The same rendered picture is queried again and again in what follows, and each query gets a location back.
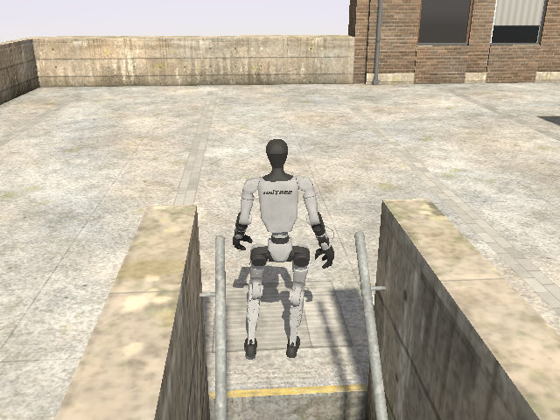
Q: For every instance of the right robot foot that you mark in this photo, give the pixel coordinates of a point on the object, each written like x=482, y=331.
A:
x=292, y=350

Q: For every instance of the robot left upper arm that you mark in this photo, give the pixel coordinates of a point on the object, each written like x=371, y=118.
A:
x=247, y=198

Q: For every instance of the right robot hand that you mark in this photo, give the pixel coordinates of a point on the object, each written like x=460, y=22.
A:
x=329, y=255

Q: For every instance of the left robot forearm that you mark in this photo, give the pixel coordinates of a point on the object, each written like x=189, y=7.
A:
x=239, y=228

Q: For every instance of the left robot foot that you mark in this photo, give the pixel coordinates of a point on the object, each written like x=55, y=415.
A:
x=250, y=349

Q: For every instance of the left robot hand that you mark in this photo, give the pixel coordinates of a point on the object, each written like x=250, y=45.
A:
x=236, y=242

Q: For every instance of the robot foot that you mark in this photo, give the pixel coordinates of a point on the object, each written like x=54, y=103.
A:
x=292, y=350
x=250, y=349

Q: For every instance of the robot right upper arm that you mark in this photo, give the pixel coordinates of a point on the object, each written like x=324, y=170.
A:
x=310, y=200

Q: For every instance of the right robot forearm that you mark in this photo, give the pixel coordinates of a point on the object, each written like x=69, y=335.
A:
x=321, y=235

